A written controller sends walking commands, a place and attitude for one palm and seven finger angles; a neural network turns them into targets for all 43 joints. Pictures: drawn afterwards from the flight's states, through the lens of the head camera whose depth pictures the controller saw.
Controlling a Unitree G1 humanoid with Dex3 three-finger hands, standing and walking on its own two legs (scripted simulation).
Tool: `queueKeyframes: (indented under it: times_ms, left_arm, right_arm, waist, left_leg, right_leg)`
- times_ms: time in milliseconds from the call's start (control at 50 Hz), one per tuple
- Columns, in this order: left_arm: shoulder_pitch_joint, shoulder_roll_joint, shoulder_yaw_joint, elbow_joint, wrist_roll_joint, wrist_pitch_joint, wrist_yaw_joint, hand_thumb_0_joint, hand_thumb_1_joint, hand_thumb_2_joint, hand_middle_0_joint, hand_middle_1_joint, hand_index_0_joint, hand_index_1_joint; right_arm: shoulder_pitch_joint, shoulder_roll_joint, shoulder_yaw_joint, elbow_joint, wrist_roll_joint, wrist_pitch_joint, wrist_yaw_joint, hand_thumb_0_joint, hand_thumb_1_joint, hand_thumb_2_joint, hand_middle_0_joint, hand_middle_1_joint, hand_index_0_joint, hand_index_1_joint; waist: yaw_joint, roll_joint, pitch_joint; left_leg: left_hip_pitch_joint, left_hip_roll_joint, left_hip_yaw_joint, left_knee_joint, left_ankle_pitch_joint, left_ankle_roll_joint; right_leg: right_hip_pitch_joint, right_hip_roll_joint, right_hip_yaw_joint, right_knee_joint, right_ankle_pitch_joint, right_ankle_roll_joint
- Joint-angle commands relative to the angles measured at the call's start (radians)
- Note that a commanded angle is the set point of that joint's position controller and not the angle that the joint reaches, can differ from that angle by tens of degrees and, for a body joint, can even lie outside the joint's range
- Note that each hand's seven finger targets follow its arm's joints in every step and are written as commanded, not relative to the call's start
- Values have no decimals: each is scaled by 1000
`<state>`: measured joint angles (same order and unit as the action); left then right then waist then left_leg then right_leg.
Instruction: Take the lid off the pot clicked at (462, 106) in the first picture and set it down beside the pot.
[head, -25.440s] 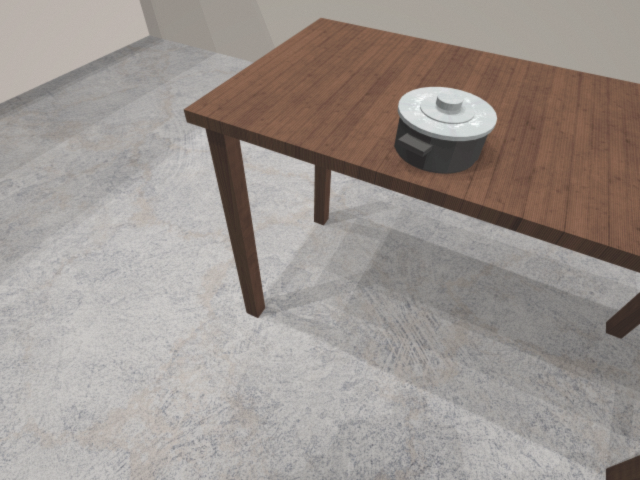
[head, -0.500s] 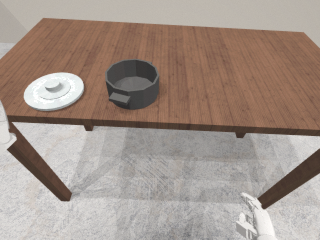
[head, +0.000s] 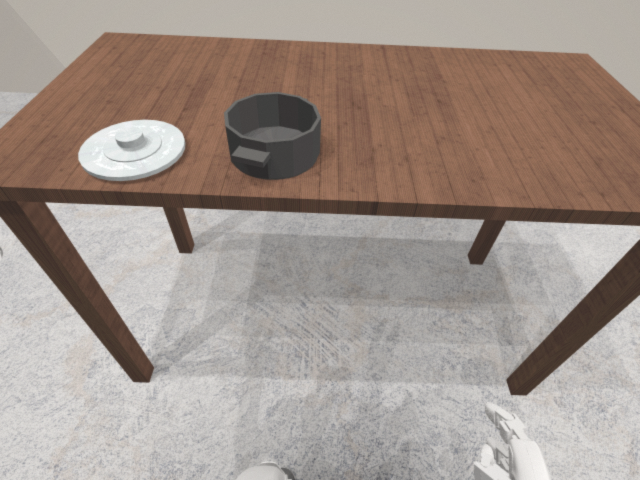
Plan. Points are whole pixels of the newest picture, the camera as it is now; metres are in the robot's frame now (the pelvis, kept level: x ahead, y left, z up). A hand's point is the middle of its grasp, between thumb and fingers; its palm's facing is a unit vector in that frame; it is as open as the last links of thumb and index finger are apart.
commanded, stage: step back with the hand held close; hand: left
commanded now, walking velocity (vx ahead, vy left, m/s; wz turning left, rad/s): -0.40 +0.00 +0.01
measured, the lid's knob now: (129, 137) +0.61 +0.35 +0.10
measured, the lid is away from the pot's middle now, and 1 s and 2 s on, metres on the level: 0.24 0.24 0.24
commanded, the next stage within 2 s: stop stepping back and stand still in 0.20 s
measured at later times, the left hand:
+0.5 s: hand out of the picture +0.04 +0.20 +0.28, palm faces +0.45 -0.78 -0.43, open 7.5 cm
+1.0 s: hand out of the picture -0.02 +0.19 +0.30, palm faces +0.47 -0.76 -0.44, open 7.5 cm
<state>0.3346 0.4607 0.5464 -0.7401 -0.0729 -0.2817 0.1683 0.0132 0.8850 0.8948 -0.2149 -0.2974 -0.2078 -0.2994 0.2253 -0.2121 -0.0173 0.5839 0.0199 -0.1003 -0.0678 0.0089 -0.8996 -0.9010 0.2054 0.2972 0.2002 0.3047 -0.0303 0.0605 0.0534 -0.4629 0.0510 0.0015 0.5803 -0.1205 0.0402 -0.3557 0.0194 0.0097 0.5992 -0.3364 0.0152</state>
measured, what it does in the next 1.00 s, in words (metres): walks backwards: left foot, then right foot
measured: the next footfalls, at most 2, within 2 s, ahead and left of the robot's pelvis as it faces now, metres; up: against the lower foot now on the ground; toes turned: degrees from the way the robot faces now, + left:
left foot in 0.24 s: +0.07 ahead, +0.12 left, +0.00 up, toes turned +1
right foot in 0.48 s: -0.12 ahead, -0.10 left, +0.00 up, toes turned +7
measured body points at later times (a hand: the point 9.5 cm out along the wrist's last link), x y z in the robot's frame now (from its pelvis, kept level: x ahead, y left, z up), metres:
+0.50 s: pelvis -0.14 -0.01 +0.00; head -0.15 +0.01 +0.44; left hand +0.01 +0.24 +0.30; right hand +0.01 -0.23 -0.08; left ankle +0.01 +0.12 -0.70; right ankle -0.15 -0.11 -0.73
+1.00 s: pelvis -0.19 -0.02 +0.01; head -0.21 -0.01 +0.46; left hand -0.05 +0.23 +0.32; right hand -0.06 -0.26 -0.08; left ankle -0.17 +0.11 -0.69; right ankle -0.17 -0.09 -0.72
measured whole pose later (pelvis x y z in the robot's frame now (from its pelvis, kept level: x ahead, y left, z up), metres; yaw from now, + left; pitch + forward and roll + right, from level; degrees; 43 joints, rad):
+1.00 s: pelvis -0.19 -0.02 +0.01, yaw -1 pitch -1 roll +1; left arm 0.47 0.50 0.52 -0.82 -0.05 -0.25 0.14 0.02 0.88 0.89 -0.22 -0.30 -0.22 -0.30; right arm 0.28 -0.20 -0.01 0.66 0.00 -0.05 -0.06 0.01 -0.90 -0.90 0.20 0.30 0.20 0.30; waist 0.01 -0.04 -0.04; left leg -0.38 0.01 0.02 0.82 -0.41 0.03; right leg -0.25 0.03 -0.06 0.52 -0.25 -0.08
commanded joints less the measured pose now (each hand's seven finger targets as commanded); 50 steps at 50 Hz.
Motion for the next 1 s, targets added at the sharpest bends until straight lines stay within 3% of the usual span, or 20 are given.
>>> queueKeyframes:
  times_ms: [0,80,160,220,260,280,300,320,380,420,440,460,540,600,660,700,780,840,880,980]
  left_arm:
    - [-45,213,140,-205,-8,-44,8,0,900,900,-200,-300,-200,-300]
    - [-74,280,153,-211,5,-34,24,0,900,900,-200,-300,-200,-300]
    - [-168,215,97,-101,7,-4,12,0,900,900,-200,-300,-200,-300]
    - [-224,194,109,-112,-17,-43,16,0,900,900,-200,-300,-200,-300]
    - [-249,200,110,-114,-40,-36,7,0,900,900,-200,-300,-200,-300]
    - [-28,-192,-401,749,42,211,-118,0,900,900,-200,-300,-200,-300]
    - [-430,308,126,-510,-61,74,-33,0,900,900,-200,-300,-200,-300]
    - [-188,394,259,-323,-37,21,0,0,900,900,-200,-300,-200,-300]
    - [21,240,146,-467,-43,36,-3,0,900,900,-200,-300,-200,-300]
    - [65,259,149,-427,-5,41,-1,0,900,900,-200,-300,-200,-300]
    - [58,325,196,-386,4,40,1,0,900,900,-200,-300,-200,-300]
    - [-62,332,175,-375,-12,35,-2,0,900,900,-200,-300,-200,-300]
    - [-220,193,71,-21,-15,66,-9,0,900,900,-200,-300,-200,-300]
    - [-242,160,18,145,-13,64,-1,0,900,900,-200,-300,-200,-300]
    - [-263,195,28,44,-10,52,-18,0,900,900,-200,-300,-200,-300]
    - [-165,181,39,16,-14,62,-26,0,900,900,-200,-300,-200,-300]
    - [102,230,98,-244,2,52,-17,0,900,900,-200,-300,-200,-300]
    - [68,330,185,-351,13,23,6,0,900,900,-200,-300,-200,-300]
    - [21,282,177,-285,13,2,17,0,900,900,-200,-300,-200,-300]
    - [-106,194,98,-18,10,10,19,0,900,900,-200,-300,-200,-300]
  right_arm:
    - [-106,-128,-60,-165,3,-53,5,0,-900,-900,200,300,200,300]
    - [-87,-100,-64,-103,-3,-34,15,0,-900,-900,200,300,200,300]
    - [-70,-104,-32,-91,-4,-27,11,0,-900,-900,200,300,200,300]
    - [-96,-146,-44,-94,-20,-67,-5,0,-900,-900,200,300,200,300]
    - [-74,-126,-71,-77,-7,-83,25,0,-900,-900,200,300,200,300]
    - [-69,-294,-114,116,-17,-68,12,0,-900,-900,200,300,200,300]
    - [-200,-88,-84,-178,35,-62,54,0,-900,-900,200,300,200,300]
    - [-126,-135,-92,-146,8,-71,33,0,-900,-900,200,300,200,300]
    - [-173,-68,-33,-179,-3,-47,59,0,-900,-900,200,300,200,300]
    - [-125,-61,-28,-167,-11,-37,47,0,-900,-900,200,300,200,300]
    - [-108,-57,-33,-158,-13,-25,44,0,-900,-900,200,300,200,300]
    - [-102,-101,-30,-117,-22,-17,34,0,-900,-900,200,300,200,300]
    - [-117,-100,-35,-93,9,3,-3,0,-900,-900,200,300,200,300]
    - [-109,-113,-12,-75,19,-19,-17,0,-900,-900,200,300,200,300]
    - [-97,-160,-30,-140,35,-35,-13,0,-900,-900,200,300,200,300]
    - [-120,-129,-32,-148,26,-47,5,0,-900,-900,200,300,200,300]
    - [-169,-113,-19,-179,7,-28,22,0,-900,-900,200,300,200,300]
    - [-140,-100,-21,-155,-15,-18,19,0,-900,-900,200,300,200,300]
    - [-75,-100,-38,-100,-25,-12,16,0,-900,-900,200,300,200,300]
    - [-85,-96,-23,-78,-4,-14,-12,0,-900,-900,200,300,200,300]
  waist:
    - [17,166,-187]
    - [23,-256,-157]
    - [-20,-207,-37]
    - [-22,329,-38]
    - [-29,187,-138]
    - [-139,201,-102]
    - [38,3,-263]
    - [12,33,-247]
    - [39,354,-242]
    - [37,140,-246]
    - [25,-195,-195]
    - [5,-226,-148]
    - [-30,-180,-14]
    - [-13,-101,11]
    - [-7,150,-47]
    - [-17,161,-29]
    - [28,79,-130]
    - [28,-162,-132]
    - [4,-35,-134]
    - [-5,-129,-50]
  left_leg:
    - [-112,165,-158,-322,-537,27]
    - [195,-58,-14,443,-331,-65]
    - [230,6,-58,126,-335,-34]
    - [-93,327,-411,-384,-383,144]
    - [-66,333,-403,-369,-377,151]
    - [2,192,-354,-2,363,76]
    - [128,263,-199,-269,-135,93]
    - [-7,219,-247,-270,-423,100]
    - [-110,177,-178,-423,-626,18]
    - [-127,28,-15,-177,-562,-52]
    - [-79,-75,41,233,-426,-70]
    - [-40,-91,-7,538,-289,-64]
    - [200,10,-76,331,-294,-31]
    - [241,-18,23,-85,-365,8]
    - [248,213,-346,-335,-555,120]
    - [39,271,-470,-451,-746,162]
    - [-72,136,-155,-275,-576,56]
    - [-194,-56,22,362,-360,-25]
    - [-80,-14,-48,462,-338,-27]
    - [247,-23,35,2,-264,1]
  right_leg:
    - [191,31,-42,87,-96,-28]
    - [-277,-384,375,-470,-284,-180]
    - [-265,-241,133,-278,-40,-105]
    - [-118,61,22,462,-163,6]
    - [-117,78,113,721,-186,-4]
    - [-290,8,158,732,-117,15]
    - [-104,84,101,647,-205,35]
    - [-37,54,18,577,-209,9]
    - [228,38,-59,190,-205,-39]
    - [375,-18,3,-169,-205,-81]
    - [164,-233,333,-411,-328,-170]
    - [-18,-377,446,-491,-150,-228]
    - [-296,-299,249,-424,-402,-146]
    - [-129,-200,119,-279,-358,-119]
    - [-116,38,-103,192,-153,-9]
    - [-94,24,-15,368,-146,-13]
    - [304,5,-71,-68,-84,-29]
    - [293,-383,557,-423,-152,-219]
    - [122,-363,509,-432,-289,-225]
    - [-53,-263,229,-365,-273,-155]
